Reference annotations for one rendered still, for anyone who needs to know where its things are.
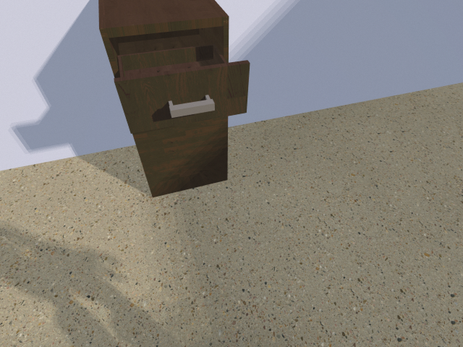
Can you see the drawer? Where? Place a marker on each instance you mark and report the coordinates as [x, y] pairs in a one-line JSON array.
[[149, 80]]

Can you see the cabinet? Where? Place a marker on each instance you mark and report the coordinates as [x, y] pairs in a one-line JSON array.
[[188, 155]]

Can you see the handle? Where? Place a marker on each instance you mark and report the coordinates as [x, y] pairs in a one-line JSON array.
[[192, 108]]

